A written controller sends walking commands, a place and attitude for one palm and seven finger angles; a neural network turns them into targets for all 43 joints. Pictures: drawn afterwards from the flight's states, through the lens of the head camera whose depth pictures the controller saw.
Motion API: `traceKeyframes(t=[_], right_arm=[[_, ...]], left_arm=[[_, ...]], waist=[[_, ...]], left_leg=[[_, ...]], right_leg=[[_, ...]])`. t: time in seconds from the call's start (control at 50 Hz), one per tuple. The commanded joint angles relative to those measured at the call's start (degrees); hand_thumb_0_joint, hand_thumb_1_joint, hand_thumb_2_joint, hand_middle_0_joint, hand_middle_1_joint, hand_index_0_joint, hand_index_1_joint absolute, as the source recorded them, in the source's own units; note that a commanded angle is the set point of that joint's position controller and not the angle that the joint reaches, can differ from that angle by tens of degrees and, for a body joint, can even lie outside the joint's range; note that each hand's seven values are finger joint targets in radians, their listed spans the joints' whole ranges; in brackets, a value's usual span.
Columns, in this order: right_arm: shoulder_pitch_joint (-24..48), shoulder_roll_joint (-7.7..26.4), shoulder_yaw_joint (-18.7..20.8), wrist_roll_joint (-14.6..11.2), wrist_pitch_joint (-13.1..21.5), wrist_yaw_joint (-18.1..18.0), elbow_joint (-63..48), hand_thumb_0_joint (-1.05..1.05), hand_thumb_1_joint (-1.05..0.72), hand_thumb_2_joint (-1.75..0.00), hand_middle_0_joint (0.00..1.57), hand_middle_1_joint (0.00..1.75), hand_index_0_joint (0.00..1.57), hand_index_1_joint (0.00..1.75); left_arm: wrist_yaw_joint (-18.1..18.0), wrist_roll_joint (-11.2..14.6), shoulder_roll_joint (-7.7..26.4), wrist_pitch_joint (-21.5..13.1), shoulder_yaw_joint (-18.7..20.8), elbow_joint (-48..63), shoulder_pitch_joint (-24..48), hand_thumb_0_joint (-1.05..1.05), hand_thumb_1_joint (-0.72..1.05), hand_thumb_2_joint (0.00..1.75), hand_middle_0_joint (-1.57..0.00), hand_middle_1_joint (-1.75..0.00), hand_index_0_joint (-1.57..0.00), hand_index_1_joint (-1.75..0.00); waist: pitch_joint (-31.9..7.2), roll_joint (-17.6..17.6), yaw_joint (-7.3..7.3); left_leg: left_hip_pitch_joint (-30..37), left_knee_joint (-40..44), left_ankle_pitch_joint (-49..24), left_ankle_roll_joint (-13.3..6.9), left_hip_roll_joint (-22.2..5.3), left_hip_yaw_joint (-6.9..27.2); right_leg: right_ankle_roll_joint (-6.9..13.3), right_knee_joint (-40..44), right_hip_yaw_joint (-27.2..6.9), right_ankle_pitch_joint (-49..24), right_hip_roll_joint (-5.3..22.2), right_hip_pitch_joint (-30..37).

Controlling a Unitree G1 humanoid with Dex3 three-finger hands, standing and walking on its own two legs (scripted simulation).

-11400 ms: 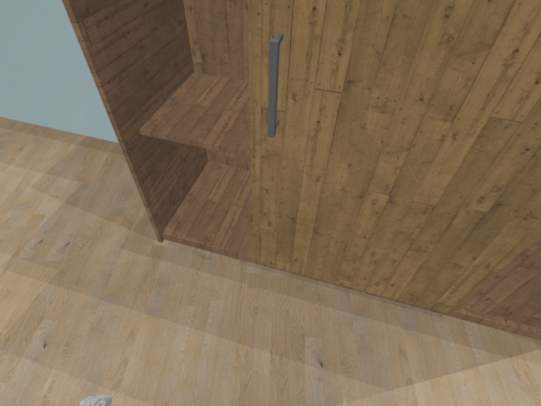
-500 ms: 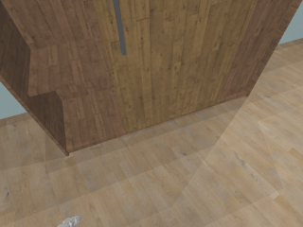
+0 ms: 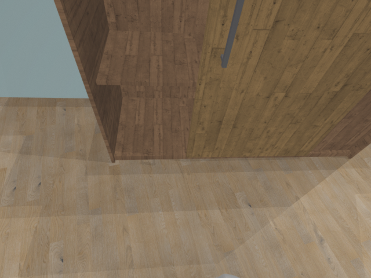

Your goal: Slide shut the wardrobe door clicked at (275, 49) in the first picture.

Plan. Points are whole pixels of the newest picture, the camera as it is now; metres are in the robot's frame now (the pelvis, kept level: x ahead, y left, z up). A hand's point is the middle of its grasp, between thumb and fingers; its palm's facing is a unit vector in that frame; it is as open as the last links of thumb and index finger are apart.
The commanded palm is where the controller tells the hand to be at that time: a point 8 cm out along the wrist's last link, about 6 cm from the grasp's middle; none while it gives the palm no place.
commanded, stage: turn to face it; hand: right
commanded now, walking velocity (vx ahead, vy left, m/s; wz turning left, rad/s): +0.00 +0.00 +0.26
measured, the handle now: (230, 32) +0.81 -0.07 +0.10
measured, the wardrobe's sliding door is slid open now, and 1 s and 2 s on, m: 0.44 0.44 0.44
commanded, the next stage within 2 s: take the last steps up to it in 0.06 s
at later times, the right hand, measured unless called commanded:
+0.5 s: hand out of the picture +0.12 -0.21 -0.16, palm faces -0.09 +0.98 -0.16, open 7.4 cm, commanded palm none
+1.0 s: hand (239, 254) +0.21 -0.13 -0.16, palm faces -0.03 +0.98 -0.20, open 7.2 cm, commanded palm none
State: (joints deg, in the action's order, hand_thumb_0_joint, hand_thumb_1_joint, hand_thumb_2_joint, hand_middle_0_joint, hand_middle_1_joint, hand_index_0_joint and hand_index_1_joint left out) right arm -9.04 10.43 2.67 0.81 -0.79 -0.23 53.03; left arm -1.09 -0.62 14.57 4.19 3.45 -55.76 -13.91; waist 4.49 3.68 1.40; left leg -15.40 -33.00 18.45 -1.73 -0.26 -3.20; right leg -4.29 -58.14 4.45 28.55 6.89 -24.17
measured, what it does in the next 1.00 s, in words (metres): walks ahead: right foot, then left foot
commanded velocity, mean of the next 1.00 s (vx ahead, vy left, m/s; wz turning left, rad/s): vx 0.24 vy -0.02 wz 0.05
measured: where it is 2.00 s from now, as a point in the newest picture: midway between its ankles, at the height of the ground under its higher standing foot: (171, 258)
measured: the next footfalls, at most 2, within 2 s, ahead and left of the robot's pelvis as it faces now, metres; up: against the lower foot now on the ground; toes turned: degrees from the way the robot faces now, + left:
right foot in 0.26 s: +0.07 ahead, -0.13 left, +0.00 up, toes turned -1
left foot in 0.72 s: +0.19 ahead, +0.15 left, +0.00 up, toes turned +16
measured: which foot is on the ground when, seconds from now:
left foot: down 0.00-0.28, up 0.30-0.70, down 0.72-1.00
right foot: up 0.00-0.24, down 0.26-0.72, up 0.74-1.00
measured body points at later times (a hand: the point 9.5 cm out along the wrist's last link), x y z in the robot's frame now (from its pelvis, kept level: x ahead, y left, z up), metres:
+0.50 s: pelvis +0.06 -0.02 +0.02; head +0.06 -0.04 +0.47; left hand +0.00 +0.20 -0.13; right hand +0.13 -0.26 -0.14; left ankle +0.03 +0.12 -0.66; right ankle +0.03 -0.13 -0.73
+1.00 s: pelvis +0.19 +0.04 +0.01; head +0.19 +0.05 +0.46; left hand +0.21 +0.28 -0.14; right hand +0.21 -0.18 -0.14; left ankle +0.15 +0.14 -0.73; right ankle +0.27 -0.09 -0.68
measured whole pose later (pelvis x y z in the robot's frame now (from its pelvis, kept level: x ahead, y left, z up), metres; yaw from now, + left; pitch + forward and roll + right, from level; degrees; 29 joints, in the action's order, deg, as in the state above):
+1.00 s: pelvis +0.19 +0.04 +0.01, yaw +5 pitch +0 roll +1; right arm -18.4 7.8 2.1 1.2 4.0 -0.9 63.7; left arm 0.8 -1.2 10.6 0.0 3.5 -60.0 -14.2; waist -0.1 2.4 0.3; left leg -5.4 -20.1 14.2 -1.4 -1.0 -10.2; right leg -1.7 -49.7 5.2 13.1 7.5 -29.5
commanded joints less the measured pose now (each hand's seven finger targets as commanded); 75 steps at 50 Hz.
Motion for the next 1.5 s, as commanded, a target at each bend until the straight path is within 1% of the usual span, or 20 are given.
traceKeyframes(t=[0.0,0.16,0.22,0.26,0.28,0.38,0.56,0.64,0.66,0.7,0.72,0.78,0.84,1.06,1.1,1.12,1.14,1.18,1.26,1.48], right_arm=[[-2.76,11.00,2.46,0.34,0.81,-1.16,-1.94,0.00,-0.90,-0.90,0.20,0.30,0.20,0.30],[-2.47,11.60,2.78,0.63,0.58,-1.32,-0.55,0.00,-0.90,-0.90,0.20,0.30,0.20,0.30],[-1.94,8.91,2.15,-0.08,0.40,-0.73,0.10,0.00,-0.90,-0.90,0.20,0.30,0.20,0.30],[-2.79,3.71,1.13,0.01,0.27,0.23,-1.60,0.00,-0.90,-0.90,0.20,0.30,0.20,0.30],[0.04,6.18,1.68,0.85,-0.03,0.09,-2.22,0.00,-0.90,-0.90,0.20,0.30,0.20,0.30],[-3.21,3.80,1.31,0.92,1.33,1.65,1.75,0.00,-0.90,-0.90,0.20,0.30,0.20,0.30],[3.52,0.66,0.27,0.72,1.98,1.61,1.10,0.00,-0.90,-0.90,0.20,0.30,0.20,0.30],[-3.17,1.19,0.90,0.80,3.26,1.44,4.37,0.00,-0.90,-0.90,0.20,0.30,0.20,0.30],[-9.45,3.61,1.49,0.89,3.84,1.09,6.60,0.00,-0.90,-0.90,0.20,0.30,0.20,0.30],[-23.79,13.85,3.68,0.60,4.69,-0.23,10.37,0.00,-0.90,-0.90,0.20,0.30,0.20,0.30],[-22.56,13.17,3.54,0.03,4.78,-0.54,10.62,0.00,-0.90,-0.90,0.20,0.30,0.20,0.30],[-11.29,4.22,1.78,0.39,4.75,-1.34,8.00,0.00,-0.90,-0.90,0.20,0.30,0.20,0.30],[-10.12,2.31,0.46,0.68,5.25,-1.23,7.72,0.00,-0.90,-0.90,0.20,0.30,0.20,0.30],[-13.85,6.17,0.87,0.92,5.18,-1.22,10.57,0.00,-0.90,-0.90,0.20,0.30,0.20,0.30],[-13.06,5.98,0.96,0.70,4.69,-1.19,10.77,0.00,-0.90,-0.90,0.20,0.30,0.20,0.30],[-13.71,4.86,0.65,0.53,4.41,-1.03,10.70,0.00,-0.90,-0.90,0.20,0.30,0.20,0.30],[-16.07,1.93,0.32,-0.06,4.16,-0.68,9.82,0.00,-0.90,-0.90,0.20,0.30,0.20,0.30],[-13.24,1.80,-0.36,0.14,3.43,-1.21,8.53,0.00,-0.90,-0.90,0.20,0.30,0.20,0.30],[-15.79,-0.56,-1.00,-0.20,1.18,-1.71,11.79,0.00,-0.90,-0.90,0.20,0.30,0.20,0.30],[-8.01,3.50,1.36,0.35,-2.25,-1.71,2.78,0.00,-0.90,-0.90,0.20,0.30,0.20,0.30]], left_arm=[[0.15,-0.34,2.45,-2.04,0.54,3.78,0.35,0.00,0.90,0.90,-0.20,-0.30,-0.20,-0.30],[-0.22,-0.06,1.10,-3.25,-0.28,3.11,-0.25,0.00,0.90,0.90,-0.20,-0.30,-0.20,-0.30],[-0.32,-0.52,1.98,-4.83,-0.60,0.49,-6.85,0.00,0.90,0.90,-0.20,-0.30,-0.20,-0.30],[-0.28,-1.68,10.58,-4.97,1.13,0.87,-10.60,0.00,0.90,0.90,-0.20,-0.30,-0.20,-0.30],[-0.43,-1.61,10.51,-5.13,1.31,0.80,-10.73,0.00,0.90,0.90,-0.20,-0.30,-0.20,-0.30],[-0.55,-0.80,3.10,-7.25,-0.40,0.08,-8.09,0.00,0.90,0.90,-0.20,-0.30,-0.20,-0.30],[-0.26,-1.11,2.17,-7.34,0.31,-5.71,-15.97,0.00,0.90,0.90,-0.20,-0.30,-0.20,-0.30],[-0.18,-0.84,1.54,-6.96,0.25,-6.78,-14.74,0.00,0.90,0.90,-0.20,-0.30,-0.20,-0.30],[0.06,-0.39,0.65,-7.19,0.13,-6.97,-14.32,0.00,0.90,0.90,-0.20,-0.30,-0.20,-0.30],[0.81,0.30,-3.55,-7.51,-0.90,-3.02,-10.89,0.00,0.90,0.90,-0.20,-0.30,-0.20,-0.30],[0.85,-0.02,-1.31,-6.99,-0.26,-2.83,-7.72,0.00,0.90,0.90,-0.20,-0.30,-0.20,-0.30],[1.28,-0.71,-3.53,-6.02,0.41,-4.32,-6.72,0.00,0.90,0.90,-0.20,-0.30,-0.20,-0.30],[1.72,-0.98,-5.27,-4.62,0.02,-5.29,-9.65,0.00,0.90,0.90,-0.20,-0.30,-0.20,-0.30],[2.96,-0.53,-2.86,-5.99,-0.45,0.70,3.63,0.00,0.90,0.90,-0.20,-0.30,-0.20,-0.30],[2.35,-0.80,-1.56,-6.53,-0.34,-1.07,-2.08,0.00,0.90,0.90,-0.20,-0.30,-0.20,-0.30],[1.80,-1.19,1.17,-6.98,0.16,-2.97,-8.38,0.00,0.90,0.90,-0.20,-0.30,-0.20,-0.30],[0.99,-1.90,6.87,-7.43,1.38,-3.78,-13.50,0.00,0.90,0.90,-0.20,-0.30,-0.20,-0.30],[-0.36,-0.63,7.73,-6.47,1.06,-3.37,-10.71,0.00,0.90,0.90,-0.20,-0.30,-0.20,-0.30],[-1.58,0.05,1.26,-6.79,-1.46,-2.10,1.14,0.00,0.90,0.90,-0.20,-0.30,-0.20,-0.30],[-1.65,-0.88,4.44,-3.60,1.80,-0.01,3.42,0.00,0.90,0.90,-0.20,-0.30,-0.20,-0.30]], waist=[[-6.91,-12.63,-1.54],[-7.43,-11.18,-1.34],[-6.88,-6.74,0.91],[-1.92,14.88,2.41],[0.61,16.55,3.27],[0.95,2.12,-0.32],[2.10,5.48,2.26],[-0.95,3.26,-1.40],[-3.64,-0.68,-4.47],[-8.75,-20.08,-9.23],[-7.43,-17.02,-9.13],[1.59,-7.47,-3.27],[2.07,-10.36,-0.58],[2.37,-10.08,-2.20],[-0.07,-8.06,0.82],[-4.09,-2.50,2.92],[-8.91,9.74,3.67],[-8.69,12.33,2.53],[-5.36,1.94,-2.82],[-4.78,6.06,-1.93]], left_leg=[[9.08,11.59,-36.43,-7.87,-12.77,12.10],[8.23,11.47,-28.37,-8.67,-12.25,16.10],[-1.03,8.09,-4.44,-4.10,-7.22,13.98],[-17.02,-12.20,15.13,0.89,3.68,0.92],[-19.66,-23.09,15.44,0.68,1.29,4.20],[-18.83,-29.44,0.20,1.57,-2.46,3.22],[-13.22,-8.99,0.63,2.91,-3.78,-2.66],[2.82,4.45,-5.87,1.87,-0.51,-6.06],[12.49,7.52,-7.21,0.86,-2.17,-3.69],[28.47,18.84,-0.39,-8.42,-25.69,28.34],[22.91,21.54,4.62,-9.75,-26.38,30.16],[6.64,24.34,6.10,-7.74,-21.15,16.45],[0.64,25.08,-4.33,-5.79,-16.42,5.55],[7.37,19.20,-18.55,-5.74,-16.82,1.98],[5.01,10.60,-20.89,-4.01,-14.17,-0.61],[2.43,-0.17,-19.87,-2.41,-11.21,-2.84],[-8.03,-14.93,-2.15,0.18,-4.30,-6.59],[-14.04,-32.36,16.33,0.62,-3.42,1.09],[-5.08,-21.72,5.57,4.02,-5.74,3.56],[-8.79,-22.02,6.34,3.37,-2.30,4.31]], right_leg=[[-0.56,-0.71,-1.76,-4.49,-0.75,-4.58],[0.38,18.63,-0.66,-6.89,-3.33,3.81],[1.76,34.45,-0.64,-14.60,-2.71,18.52],[11.48,48.20,-26.41,7.57,16.86,19.38],[13.64,52.37,-32.20,14.15,19.69,15.04],[11.19,49.89,-11.90,-6.91,9.44,15.98],[13.21,46.50,-5.67,-21.85,10.30,18.60],[10.05,37.54,-2.43,-22.99,7.31,14.12],[8.27,29.81,0.37,-23.62,4.96,10.19],[4.67,1.36,4.42,6.41,-4.12,-12.21],[5.30,-6.53,-1.81,4.61,-1.98,-13.77],[4.60,-8.26,-3.76,-8.47,2.54,-11.77],[3.05,-1.22,-0.95,-12.51,1.83,-5.91],[4.21,20.74,2.02,-15.10,-1.31,0.05],[4.86,27.57,3.63,-18.62,-3.61,10.87],[5.57,30.94,2.17,-22.33,-2.36,20.40],[10.11,34.19,-13.21,-29.23,9.97,30.19],[14.75,41.13,-21.50,-33.68,17.20,23.99],[11.81,40.06,-5.93,-59.44,11.39,15.14],[13.86,36.01,-4.78,-52.21,12.58,13.47]])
